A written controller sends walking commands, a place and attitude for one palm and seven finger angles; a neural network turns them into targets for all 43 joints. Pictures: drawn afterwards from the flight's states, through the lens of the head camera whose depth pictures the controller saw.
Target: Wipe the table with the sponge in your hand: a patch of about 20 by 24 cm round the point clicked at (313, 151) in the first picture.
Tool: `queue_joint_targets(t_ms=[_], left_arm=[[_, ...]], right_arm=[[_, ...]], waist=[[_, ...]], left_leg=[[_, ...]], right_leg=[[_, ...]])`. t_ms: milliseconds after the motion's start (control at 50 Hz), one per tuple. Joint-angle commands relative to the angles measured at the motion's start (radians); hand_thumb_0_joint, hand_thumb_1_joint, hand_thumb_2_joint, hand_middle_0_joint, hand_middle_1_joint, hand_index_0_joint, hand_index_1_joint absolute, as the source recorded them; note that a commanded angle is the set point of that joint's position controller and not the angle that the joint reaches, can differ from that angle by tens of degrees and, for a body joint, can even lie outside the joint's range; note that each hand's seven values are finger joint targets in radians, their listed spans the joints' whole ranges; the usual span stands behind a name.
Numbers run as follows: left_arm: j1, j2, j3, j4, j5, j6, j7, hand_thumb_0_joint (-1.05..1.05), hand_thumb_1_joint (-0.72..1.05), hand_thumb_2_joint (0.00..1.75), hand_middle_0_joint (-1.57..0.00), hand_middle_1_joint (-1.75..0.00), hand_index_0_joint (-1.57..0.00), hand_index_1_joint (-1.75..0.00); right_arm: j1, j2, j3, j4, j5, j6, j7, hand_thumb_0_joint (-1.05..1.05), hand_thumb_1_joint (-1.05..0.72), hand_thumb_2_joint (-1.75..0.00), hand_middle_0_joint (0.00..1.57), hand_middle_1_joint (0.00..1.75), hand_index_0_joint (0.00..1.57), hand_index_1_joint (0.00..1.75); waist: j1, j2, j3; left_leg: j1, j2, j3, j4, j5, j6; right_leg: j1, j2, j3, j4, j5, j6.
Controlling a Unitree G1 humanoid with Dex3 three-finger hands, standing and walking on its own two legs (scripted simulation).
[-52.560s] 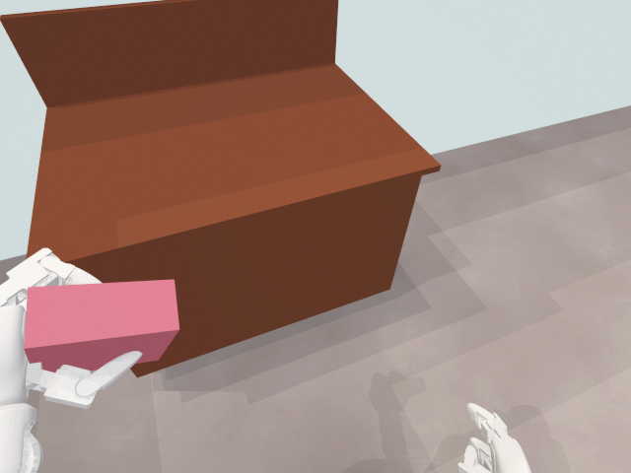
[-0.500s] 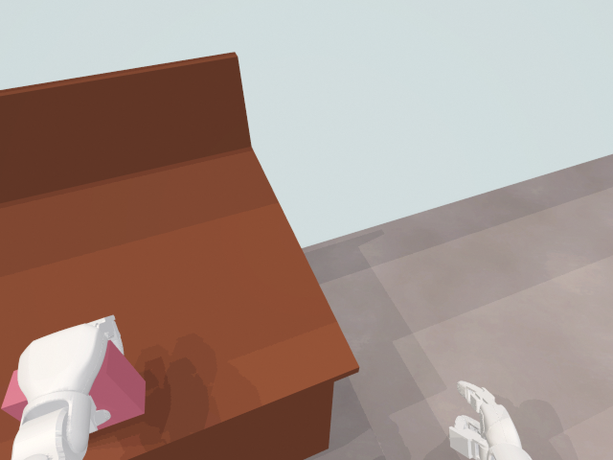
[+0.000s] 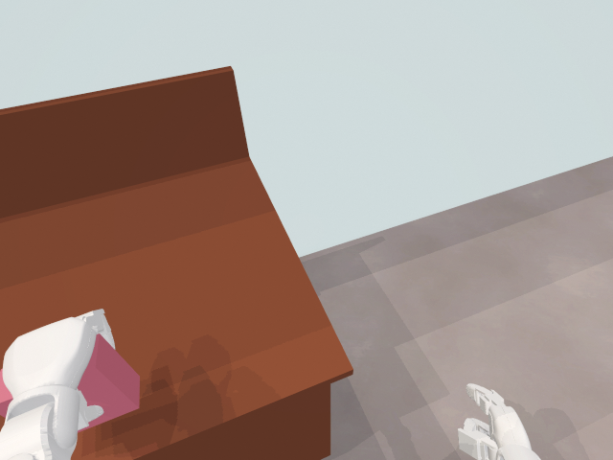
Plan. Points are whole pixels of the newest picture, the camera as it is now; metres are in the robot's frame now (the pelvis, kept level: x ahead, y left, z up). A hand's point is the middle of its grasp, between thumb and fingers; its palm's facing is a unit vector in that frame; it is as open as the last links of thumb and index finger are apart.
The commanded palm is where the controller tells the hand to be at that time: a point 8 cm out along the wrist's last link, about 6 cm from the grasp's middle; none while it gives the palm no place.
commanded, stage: lift the sponge slowly off the table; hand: left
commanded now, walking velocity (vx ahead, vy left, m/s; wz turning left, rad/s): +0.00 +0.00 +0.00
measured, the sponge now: (81, 396) +0.16 +0.34 +0.00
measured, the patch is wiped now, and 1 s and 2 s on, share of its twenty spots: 1.00 1.00 1.00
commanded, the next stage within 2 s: bring the sponge back beside the body in 0.64 s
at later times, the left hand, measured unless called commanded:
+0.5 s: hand (71, 353) +0.19 +0.33 +0.07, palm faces -0.01 -0.10 -1.00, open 9.5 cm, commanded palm +0.16 +0.33 +0.14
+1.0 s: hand (70, 346) +0.19 +0.33 +0.08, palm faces +0.03 -0.10 -0.99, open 9.5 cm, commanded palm +0.16 +0.33 +0.15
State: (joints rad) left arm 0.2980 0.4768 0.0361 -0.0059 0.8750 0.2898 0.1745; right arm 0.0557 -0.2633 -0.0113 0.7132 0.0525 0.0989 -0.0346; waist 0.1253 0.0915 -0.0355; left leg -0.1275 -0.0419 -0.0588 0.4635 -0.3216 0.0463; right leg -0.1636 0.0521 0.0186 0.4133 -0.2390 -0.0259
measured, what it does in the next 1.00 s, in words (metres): stands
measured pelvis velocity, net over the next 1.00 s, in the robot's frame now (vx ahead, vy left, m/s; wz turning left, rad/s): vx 0.01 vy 0.01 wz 0.00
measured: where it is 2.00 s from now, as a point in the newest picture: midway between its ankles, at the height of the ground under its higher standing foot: outside the picture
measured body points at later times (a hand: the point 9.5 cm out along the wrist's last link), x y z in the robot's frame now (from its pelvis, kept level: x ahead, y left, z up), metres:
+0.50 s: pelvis +0.00 +0.00 +0.00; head -0.01 -0.03 +0.45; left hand +0.18 +0.33 +0.12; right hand +0.23 -0.21 -0.09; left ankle -0.05 +0.09 -0.74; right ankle -0.01 -0.11 -0.74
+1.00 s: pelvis +0.01 +0.01 +0.00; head +0.00 -0.02 +0.45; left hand +0.18 +0.33 +0.13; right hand +0.24 -0.20 -0.08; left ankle -0.05 +0.09 -0.74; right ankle -0.01 -0.11 -0.74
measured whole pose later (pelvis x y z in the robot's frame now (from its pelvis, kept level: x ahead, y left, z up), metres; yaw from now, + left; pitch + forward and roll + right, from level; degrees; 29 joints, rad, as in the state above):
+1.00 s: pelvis +0.01 +0.01 +0.00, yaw +0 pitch -2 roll -2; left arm 0.32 0.53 0.05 -0.22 0.84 0.34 0.07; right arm 0.05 -0.26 0.01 0.67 0.05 0.11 -0.03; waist 0.13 0.09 -0.01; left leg -0.07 -0.05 -0.06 0.41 -0.31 0.06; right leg -0.11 0.04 0.02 0.36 -0.22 -0.01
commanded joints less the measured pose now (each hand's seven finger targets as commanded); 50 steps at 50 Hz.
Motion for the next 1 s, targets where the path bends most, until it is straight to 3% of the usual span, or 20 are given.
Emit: queue_joint_targets(t_ms=[0,100,120,200,220,280,320,380,420,480,520,580,600,620,680,720,780,820,880,980], left_arm=[[-0.186,0.261,0.14,-0.212,0.031,-0.011,0.019,0.0,0.1,1.3,-1.2,-1.6,-1.2,-1.6],[-0.234,0.276,0.142,-0.241,0.04,-0.031,0.001,0.0,0.1,1.3,-1.2,-1.6,-1.2,-1.6],[-0.238,0.298,0.166,-0.272,0.034,-0.034,0.001,0.0,0.1,1.3,-1.2,-1.6,-1.2,-1.6],[-0.227,0.324,0.196,-0.228,0.039,-0.029,0.003,0.0,0.1,1.3,-1.2,-1.6,-1.2,-1.6],[-0.241,0.339,0.208,-0.263,0.036,-0.027,-0.001,0.0,0.1,1.3,-1.2,-1.6,-1.2,-1.6],[-0.175,0.285,0.171,-0.277,0.021,-0.011,-0.008,0.0,0.1,1.3,-1.2,-1.6,-1.2,-1.6],[-0.156,0.3,0.19,-0.279,0.004,0.008,-0.018,0.0,0.1,1.3,-1.2,-1.6,-1.2,-1.6],[-0.176,0.277,0.155,-0.281,-0.001,0.03,-0.036,0.0,0.1,1.3,-1.2,-1.6,-1.2,-1.6],[-0.198,0.322,0.184,-0.333,0.003,0.034,-0.045,0.0,0.1,1.3,-1.2,-1.6,-1.2,-1.6],[-0.177,0.319,0.184,-0.331,0.008,0.029,-0.051,0.0,0.1,1.3,-1.2,-1.6,-1.2,-1.6],[-0.217,0.354,0.208,-0.378,0.008,0.022,-0.054,0.0,0.1,1.3,-1.2,-1.6,-1.2,-1.6],[-0.176,0.304,0.174,-0.336,0.009,0.018,-0.058,0.0,0.1,1.3,-1.2,-1.6,-1.2,-1.6],[-0.169,0.316,0.186,-0.328,0.007,0.019,-0.058,0.0,0.1,1.3,-1.2,-1.6,-1.2,-1.6],[-0.192,0.325,0.19,-0.347,0.006,0.022,-0.061,0.0,0.1,1.3,-1.2,-1.6,-1.2,-1.6],[-0.16,0.305,0.176,-0.338,0.004,0.026,-0.062,0.0,0.1,1.3,-1.2,-1.6,-1.2,-1.6],[-0.169,0.33,0.198,-0.362,0.006,0.031,-0.063,0.0,0.1,1.3,-1.2,-1.6,-1.2,-1.6],[-0.179,0.303,0.17,-0.377,0.007,0.029,-0.061,0.0,0.1,1.3,-1.2,-1.6,-1.2,-1.6],[-0.191,0.313,0.177,-0.434,0.009,0.028,-0.06,0.0,0.1,1.3,-1.2,-1.6,-1.2,-1.6],[-0.14,0.306,0.181,-0.405,0.007,0.032,-0.055,0.0,0.1,1.3,-1.2,-1.6,-1.2,-1.6],[-0.113,0.291,0.171,-0.451,0.004,0.061,-0.055,0.0,0.1,1.3,-1.2,-1.6,-1.2,-1.6]], right_arm=[[-0.189,-0.116,-0.034,-0.169,-0.005,-0.053,-0.011,0.0,-0.9,-0.9,0.2,0.3,0.2,0.3],[-0.192,-0.113,-0.03,-0.173,-0.01,-0.058,-0.018,0.0,-0.9,-0.9,0.2,0.3,0.2,0.3],[-0.204,-0.11,-0.028,-0.185,-0.009,-0.06,-0.019,0.0,-0.9,-0.9,0.2,0.3,0.2,0.3],[-0.189,-0.113,-0.027,-0.171,-0.009,-0.053,-0.02,0.0,-0.9,-0.9,0.2,0.3,0.2,0.3],[-0.208,-0.115,-0.025,-0.179,-0.007,-0.051,-0.019,0.0,-0.9,-0.9,0.2,0.3,0.2,0.3],[-0.204,-0.11,-0.027,-0.19,-0.004,-0.05,-0.012,0.0,-0.9,-0.9,0.2,0.3,0.2,0.3],[-0.216,-0.114,-0.024,-0.195,-0.002,-0.048,-0.011,0.0,-0.9,-0.9,0.2,0.3,0.2,0.3],[-0.212,-0.119,-0.022,-0.198,0.0,-0.045,-0.012,0.0,-0.9,-0.9,0.2,0.3,0.2,0.3],[-0.226,-0.123,-0.019,-0.208,-0.001,-0.048,-0.013,0.0,-0.9,-0.9,0.2,0.3,0.2,0.3],[-0.201,-0.119,-0.021,-0.204,-0.004,-0.047,-0.015,0.0,-0.9,-0.9,0.2,0.3,0.2,0.3],[-0.215,-0.118,-0.017,-0.211,-0.004,-0.049,-0.016,0.0,-0.9,-0.9,0.2,0.3,0.2,0.3],[-0.195,-0.116,-0.02,-0.207,-0.004,-0.05,-0.015,0.0,-0.9,-0.9,0.2,0.3,0.2,0.3],[-0.192,-0.118,-0.02,-0.204,-0.004,-0.049,-0.014,0.0,-0.9,-0.9,0.2,0.3,0.2,0.3],[-0.212,-0.12,-0.016,-0.208,-0.003,-0.049,-0.015,0.0,-0.9,-0.9,0.2,0.3,0.2,0.3],[-0.193,-0.118,-0.019,-0.207,-0.004,-0.044,-0.01,0.0,-0.9,-0.9,0.2,0.3,0.2,0.3],[-0.213,-0.12,-0.017,-0.214,-0.005,-0.045,-0.01,0.0,-0.9,-0.9,0.2,0.3,0.2,0.3],[-0.192,-0.117,-0.018,-0.215,-0.006,-0.046,-0.009,0.0,-0.9,-0.9,0.2,0.3,0.2,0.3],[-0.213,-0.116,-0.015,-0.226,-0.008,-0.053,-0.008,0.0,-0.9,-0.9,0.2,0.3,0.2,0.3],[-0.187,-0.114,-0.02,-0.214,-0.009,-0.047,-0.005,0.0,-0.9,-0.9,0.2,0.3,0.2,0.3],[-0.2,-0.111,-0.019,-0.224,-0.007,-0.04,0.006,0.0,-0.9,-0.9,0.2,0.3,0.2,0.3]], waist=[[-0.01,-0.023,-0.113],[-0.009,-0.019,-0.124],[0.0,0.018,-0.128],[0.002,-0.013,-0.126],[0.007,0.024,-0.136],[0.005,0.022,-0.136],[0.008,0.0,-0.122],[-0.004,-0.005,-0.105],[0.003,0.006,-0.124],[-0.001,-0.023,-0.139],[0.001,0.009,-0.132],[-0.001,0.009,-0.114],[0.002,-0.006,-0.11],[0.002,0.019,-0.11],[-0.001,-0.005,-0.116],[0.007,0.012,-0.125],[-0.004,0.02,-0.131],[0.002,0.048,-0.153],[0.0,0.009,-0.153],[0.007,0.021,-0.148]], left_leg=[[-0.045,0.003,-0.035,-0.062,0.345,0.007],[-0.025,-0.002,-0.031,-0.069,0.345,0.008],[-0.017,-0.002,-0.035,-0.075,0.343,0.008],[-0.023,-0.004,-0.03,-0.073,0.36,0.005],[-0.013,-0.006,-0.036,-0.079,0.365,0.002],[-0.011,-0.002,-0.031,-0.079,0.395,-0.002],[-0.015,0.001,-0.041,-0.087,0.385,-0.003],[-0.02,0.005,-0.033,-0.09,0.372,0.0],[-0.007,0.004,-0.043,-0.093,0.387,-0.001],[-0.005,0.004,-0.035,-0.085,0.402,0.004],[0.003,0.005,-0.048,-0.094,0.404,0.002],[-0.002,0.009,-0.042,-0.093,0.409,-0.003],[-0.005,0.008,-0.043,-0.093,0.41,-0.003],[0.0,0.008,-0.047,-0.098,0.401,-0.004],[-0.006,0.01,-0.041,-0.091,0.428,-0.007],[-0.004,0.01,-0.049,-0.095,0.429,-0.007],[0.003,0.016,-0.047,-0.089,0.454,-0.011],[0.022,0.018,-0.056,-0.091,0.481,-0.013],[0.015,0.017,-0.047,-0.082,0.494,-0.013],[0.017,0.025,-0.056,-0.086,0.521,-0.022]], right_leg=[[0.118,-0.008,0.047,-0.04,0.27,-0.058],[0.131,-0.009,0.049,-0.052,0.267,-0.056],[0.142,-0.006,0.067,-0.055,0.258,-0.061],[0.153,-0.009,0.057,-0.058,0.289,-0.06],[0.166,-0.006,0.077,-0.059,0.287,-0.065],[0.17,-0.01,0.052,-0.054,0.324,-0.061],[0.17,-0.005,0.063,-0.058,0.307,-0.061],[0.151,-0.011,0.042,-0.063,0.285,-0.055],[0.17,-0.008,0.063,-0.06,0.296,-0.06],[0.181,-0.011,0.046,-0.055,0.32,-0.053],[0.183,-0.006,0.063,-0.059,0.306,-0.06],[0.162,-0.007,0.033,-0.061,0.292,-0.056],[0.162,-0.008,0.033,-0.062,0.3,-0.056],[0.163,-0.002,0.054,-0.064,0.287,-0.061],[0.168,-0.007,0.031,-0.056,0.319,-0.057],[0.175,-0.002,0.051,-0.055,0.314,-0.062],[0.169,-0.006,0.026,-0.051,0.325,-0.057],[0.182,0.0,0.044,-0.047,0.341,-0.062],[0.188,-0.006,0.034,-0.047,0.37,-0.057],[0.189,-0.007,0.028,-0.042,0.364,-0.058]])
